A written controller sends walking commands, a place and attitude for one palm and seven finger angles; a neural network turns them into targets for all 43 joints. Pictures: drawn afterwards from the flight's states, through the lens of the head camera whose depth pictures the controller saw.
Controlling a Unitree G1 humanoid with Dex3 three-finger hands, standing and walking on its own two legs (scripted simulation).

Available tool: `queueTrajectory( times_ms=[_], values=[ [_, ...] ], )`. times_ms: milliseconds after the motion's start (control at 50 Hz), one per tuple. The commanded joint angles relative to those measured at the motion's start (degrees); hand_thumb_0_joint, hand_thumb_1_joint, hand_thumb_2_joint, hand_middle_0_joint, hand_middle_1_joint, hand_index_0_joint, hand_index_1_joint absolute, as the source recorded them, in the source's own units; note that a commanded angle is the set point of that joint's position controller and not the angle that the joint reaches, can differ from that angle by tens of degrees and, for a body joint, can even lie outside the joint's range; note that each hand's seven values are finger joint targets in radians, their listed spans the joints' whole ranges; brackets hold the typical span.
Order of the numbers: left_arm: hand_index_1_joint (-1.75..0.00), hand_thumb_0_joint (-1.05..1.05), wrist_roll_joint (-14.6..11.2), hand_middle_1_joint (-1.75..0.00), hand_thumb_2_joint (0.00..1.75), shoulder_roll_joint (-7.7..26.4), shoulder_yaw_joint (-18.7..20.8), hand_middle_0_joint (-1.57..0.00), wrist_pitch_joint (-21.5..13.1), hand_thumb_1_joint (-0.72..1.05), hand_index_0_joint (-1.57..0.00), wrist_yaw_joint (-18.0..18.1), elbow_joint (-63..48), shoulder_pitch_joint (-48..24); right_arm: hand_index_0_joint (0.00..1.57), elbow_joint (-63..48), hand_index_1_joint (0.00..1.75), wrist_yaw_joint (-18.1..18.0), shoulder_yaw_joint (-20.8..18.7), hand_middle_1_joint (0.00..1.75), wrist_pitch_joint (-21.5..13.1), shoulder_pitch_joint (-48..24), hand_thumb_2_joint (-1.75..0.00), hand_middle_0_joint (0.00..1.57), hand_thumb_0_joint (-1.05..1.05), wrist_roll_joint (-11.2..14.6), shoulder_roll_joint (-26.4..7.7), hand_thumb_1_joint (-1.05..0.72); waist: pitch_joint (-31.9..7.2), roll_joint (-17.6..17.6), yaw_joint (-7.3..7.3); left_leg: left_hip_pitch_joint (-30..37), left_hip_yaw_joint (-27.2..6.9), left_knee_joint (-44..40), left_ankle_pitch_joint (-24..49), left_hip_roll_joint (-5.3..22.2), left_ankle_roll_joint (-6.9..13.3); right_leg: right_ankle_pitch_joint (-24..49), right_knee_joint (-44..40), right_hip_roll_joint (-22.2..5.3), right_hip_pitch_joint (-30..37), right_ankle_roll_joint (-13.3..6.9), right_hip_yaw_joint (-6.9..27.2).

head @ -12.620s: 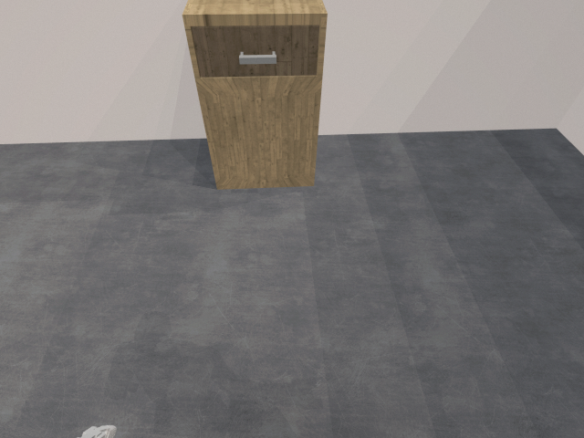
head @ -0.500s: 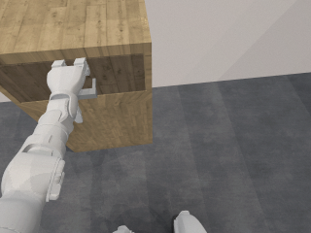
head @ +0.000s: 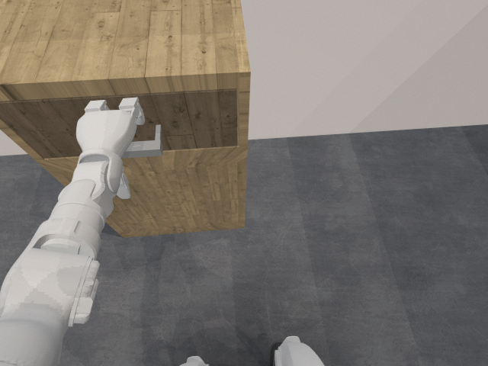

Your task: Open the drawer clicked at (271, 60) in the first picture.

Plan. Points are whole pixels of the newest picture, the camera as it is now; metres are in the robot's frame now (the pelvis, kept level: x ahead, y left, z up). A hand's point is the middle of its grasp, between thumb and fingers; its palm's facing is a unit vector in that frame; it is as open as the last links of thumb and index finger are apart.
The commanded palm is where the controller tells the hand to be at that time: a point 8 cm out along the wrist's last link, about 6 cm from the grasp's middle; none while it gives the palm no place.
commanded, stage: move the hooked fingers above the handle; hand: left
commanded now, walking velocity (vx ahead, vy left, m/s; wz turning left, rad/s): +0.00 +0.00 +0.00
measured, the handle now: (129, 140) +0.55 +0.21 -0.05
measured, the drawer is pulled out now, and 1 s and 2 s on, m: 0.00 0.00 0.00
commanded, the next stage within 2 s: lower the fingers behind the handle in 0.02 s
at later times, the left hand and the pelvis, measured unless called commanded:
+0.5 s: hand (123, 157) +0.49 +0.20 -0.02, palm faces -0.06 -0.04 -1.00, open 13.9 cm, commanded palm +0.47 +0.20 +0.04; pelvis +0.00 +0.00 -0.01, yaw +0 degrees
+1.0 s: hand (132, 164) +0.49 +0.20 -0.05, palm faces -0.08 -0.03 -1.00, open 13.9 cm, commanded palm +0.48 +0.20 +0.01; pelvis -0.02 +0.00 -0.03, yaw +0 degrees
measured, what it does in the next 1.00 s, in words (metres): stands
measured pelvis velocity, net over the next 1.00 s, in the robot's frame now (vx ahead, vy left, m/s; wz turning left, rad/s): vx -0.02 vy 0.00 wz -0.01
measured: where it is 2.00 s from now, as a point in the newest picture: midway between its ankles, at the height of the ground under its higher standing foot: outside the picture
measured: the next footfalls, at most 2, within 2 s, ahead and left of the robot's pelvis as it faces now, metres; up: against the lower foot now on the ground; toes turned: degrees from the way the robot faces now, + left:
none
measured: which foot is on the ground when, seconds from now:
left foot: down 0.00-1.00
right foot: down 0.00-1.00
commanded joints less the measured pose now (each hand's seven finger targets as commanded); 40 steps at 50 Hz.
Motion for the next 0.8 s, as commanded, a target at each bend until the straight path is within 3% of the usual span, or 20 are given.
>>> queueTrajectory(
  times_ms=[0,40,60,80,100,160,220,280,300,320,380,480,540,580,620,640,700,720,760,780],
  values=[
    [-1.20,0.00,-0.41,-1.20,0.30,11.86,1.65,-0.30,0.23,-0.50,-0.30,2.79,-12.07,-27.70,0.20,-2.11,0.30,-0.61,-3.13,0.30,-0.59,9.97,-0.90,0.20,0.00,-0.49,-8.72,-0.90,-27.80,2.77,-1.85,15.09,-1.73,-2.56,32.21,-2.75,0.99,22.27,-1.41,3.54,16.87,-2.37,-0.06],
    [-1.20,0.00,-0.66,-1.20,0.30,13.84,3.53,-0.30,0.78,-0.50,-0.30,2.56,-10.89,-25.27,0.20,-2.11,0.30,-0.51,-2.99,0.30,-0.32,9.81,-0.90,0.20,0.00,-0.57,-9.05,-0.90,-27.99,1.41,-1.26,14.96,-1.68,-2.42,33.61,-2.64,0.98,23.23,-1.31,3.57,17.88,-2.29,-0.04],
    [-1.20,0.00,-0.91,-1.20,0.30,12.36,2.41,-0.30,0.95,-0.50,-0.30,2.32,-10.24,-25.49,0.20,-2.24,0.30,-0.49,-2.89,0.30,-0.20,9.69,-0.90,0.20,0.00,-0.57,-8.93,-0.90,-27.83,0.87,-1.77,14.54,-1.67,-2.37,34.03,-2.70,1.01,23.94,-1.32,3.61,17.92,-2.26,-0.09],
    [-1.20,0.00,-0.79,-1.20,0.30,13.13,2.64,-0.30,0.97,-0.50,-0.30,2.25,-10.50,-26.28,0.20,-2.00,0.30,-0.49,-2.87,0.30,-0.18,9.81,-0.90,0.20,0.00,-0.56,-8.99,-0.90,-27.27,1.29,-1.79,13.87,-1.54,-2.49,32.88,-2.63,1.02,23.64,-1.30,3.48,17.93,-2.18,0.00],
    [-1.20,0.00,-0.67,-1.20,0.30,13.79,3.31,-0.30,1.54,-0.50,-0.30,1.97,-8.54,-23.37,0.20,-2.08,0.30,-0.43,-2.72,0.30,-0.01,9.37,-0.90,0.20,0.00,-0.44,-9.12,-0.90,-26.06,0.63,-0.95,12.65,-1.17,-2.77,31.51,-2.87,1.07,23.04,-1.47,3.49,18.40,-2.28,0.06],
    [-1.20,0.00,-0.75,-1.20,0.30,13.29,2.76,-0.30,1.64,-0.50,-0.30,1.48,-6.99,-23.30,0.20,-2.30,0.30,-0.63,-2.39,0.30,-0.04,9.04,-0.90,0.20,0.00,-0.28,-9.29,-0.90,-24.11,-1.80,-1.68,9.79,-0.87,-2.91,28.57,-3.02,1.40,22.82,-1.47,3.45,18.58,-2.27,0.24],
    [-1.20,0.00,-0.56,-1.20,0.30,14.14,3.07,-0.30,0.33,-0.50,-0.30,1.03,-8.26,-23.64,0.20,-2.55,0.30,-0.79,-2.45,0.30,-0.30,9.57,-0.90,0.20,0.00,-0.36,-9.33,-0.90,-25.38,-1.56,-1.44,8.93,-0.79,-2.29,27.30,-3.12,1.53,22.40,-0.77,3.36,18.55,-2.22,0.56],
    [-1.20,0.00,-0.35,-1.20,0.30,14.11,3.44,-0.30,-2.01,-0.50,-0.30,1.43,-11.07,-24.96,0.20,-2.25,0.30,-0.79,-2.90,0.30,-0.76,10.25,-0.90,0.20,0.00,-0.94,-9.01,-0.90,-28.66,1.44,-1.66,10.76,-1.31,-0.59,30.10,-2.76,1.34,22.93,0.70,3.28,16.71,-2.31,0.60],
    [-1.20,0.00,-0.31,-1.20,0.30,14.31,4.14,-0.30,-2.43,-0.50,-0.30,1.70,-10.73,-23.26,0.20,-2.12,0.30,-0.65,-2.96,0.30,-0.78,10.34,-0.90,0.20,0.00,-1.04,-8.91,-0.90,-28.37,1.04,-1.00,10.20,-1.35,-0.15,30.93,-2.79,1.27,23.14,1.12,3.29,16.62,-2.40,0.57],
    [-1.20,0.00,-0.21,-1.20,0.30,14.12,4.29,-0.30,-2.61,-0.50,-0.30,2.16,-10.37,-22.41,0.20,-2.01,0.30,-0.58,-3.04,0.30,-0.76,10.22,-0.90,0.20,0.00,-1.13,-8.98,-0.90,-28.57,0.28,-1.25,9.78,-1.50,0.30,30.42,-2.69,1.22,22.66,1.44,3.38,15.89,-2.33,0.49],
    [-1.20,0.00,0.37,-1.20,0.30,14.43,4.23,-0.30,-2.35,-0.50,-0.30,4.00,-9.72,-24.82,0.20,-1.28,0.30,-0.23,-2.95,0.30,-0.95,10.29,-0.90,0.20,0.00,-1.21,-9.10,-0.90,-26.75,0.67,-1.98,7.20,-1.59,1.08,27.81,-2.79,1.22,20.85,2.26,3.39,13.69,-2.42,0.22],
    [-1.20,0.00,0.45,-1.20,0.30,16.03,5.57,-0.30,-0.53,-0.50,-0.30,5.31,-9.86,-25.45,0.20,-0.64,0.30,0.35,-3.08,0.30,-0.79,10.81,-0.90,0.20,0.00,-1.55,-9.47,-0.90,-30.83,2.42,-1.71,8.39,-2.00,2.54,30.53,-2.63,0.88,21.69,3.67,3.38,13.24,-2.40,0.03],
    [-1.20,0.00,0.18,-1.20,0.30,13.36,3.72,-0.30,0.29,-0.50,-0.30,4.80,-9.49,-24.57,0.20,-0.66,0.30,0.47,-3.17,0.30,-0.71,10.81,-0.90,0.20,0.00,-1.45,-9.36,-0.90,-30.94,2.75,-1.97,9.57,-2.40,2.71,31.38,-2.33,0.71,21.16,3.67,3.57,12.10,-2.41,-0.31],
    [-1.20,0.00,-0.03,-1.20,0.30,12.33,2.48,-0.30,0.49,-0.50,-0.30,4.27,-8.00,-25.59,0.20,-0.32,0.30,0.42,-3.03,0.30,-0.73,10.92,-0.90,0.20,0.00,-1.32,-9.39,-0.90,-28.64,2.24,-2.99,8.30,-2.33,2.88,29.03,-2.35,0.87,19.69,3.41,3.59,10.66,-2.35,-0.34],
    [-1.20,0.00,0.15,-1.20,0.30,13.94,3.61,-0.30,0.34,-0.50,-0.30,4.09,-7.83,-25.21,0.20,-0.26,0.30,0.26,-2.85,0.30,-0.89,10.82,-0.90,0.20,0.00,-1.32,-9.72,-0.90,-28.47,1.18,-2.54,6.96,-2.46,2.86,27.30,-2.48,1.02,18.83,3.74,3.57,10.75,-2.43,-0.27],
    [-1.20,0.00,0.03,-1.20,0.30,12.70,2.60,-0.30,0.26,-0.50,-0.30,3.94,-6.99,-25.31,0.20,-0.39,0.30,0.16,-2.82,0.30,-1.05,10.68,-0.90,0.20,0.00,-1.34,-9.51,-0.90,-27.56,1.11,-3.15,6.11,-2.18,3.10,25.90,-2.58,1.20,18.26,3.65,3.59,10.08,-2.39,-0.16],
    [-1.20,0.00,0.63,-1.20,0.30,15.26,3.95,-0.30,-0.43,-0.50,-0.30,4.26,-6.55,-26.75,0.20,-0.23,0.30,-0.07,-2.43,0.30,-1.45,10.70,-0.90,0.20,0.00,-1.48,-9.79,-0.90,-26.98,1.68,-3.11,3.93,-2.46,3.83,23.26,-2.72,1.24,16.02,4.75,3.37,8.40,-2.51,-0.12],
    [-1.20,0.00,0.68,-1.20,0.30,14.60,3.44,-0.30,-0.46,-0.50,-0.30,4.42,-6.09,-26.74,0.20,-0.41,0.30,-0.06,-2.33,0.30,-1.56,10.59,-0.90,0.20,0.00,-1.53,-9.68,-0.90,-26.88,1.75,-3.36,3.66,-2.39,4.15,23.10,-2.72,1.28,15.92,4.99,3.48,7.82,-2.53,-0.14],
    [-1.20,0.00,0.57,-1.20,0.30,16.22,5.20,-0.30,-0.75,-0.50,-0.30,4.82,-6.31,-26.33,0.20,-0.54,0.30,0.03,-2.33,0.30,-1.78,10.35,-0.90,0.20,0.00,-1.83,-9.79,-0.90,-29.11,1.67,-2.73,2.83,-2.36,5.26,23.85,-2.81,1.34,16.67,6.22,3.44,8.20,-2.54,-0.03],
    [-1.20,0.00,1.06,-1.20,0.30,16.36,4.79,-0.30,-0.74,-0.50,-0.30,5.10,-6.85,-27.25,0.20,-0.52,0.30,0.00,-2.32,0.30,-1.85,10.90,-0.90,0.20,0.00,-1.83,-9.76,-0.90,-29.81,2.73,-3.15,3.47,-2.68,5.56,25.04,-2.61,1.12,17.13,6.70,3.32,7.51,-2.51,-0.17]
  ],
)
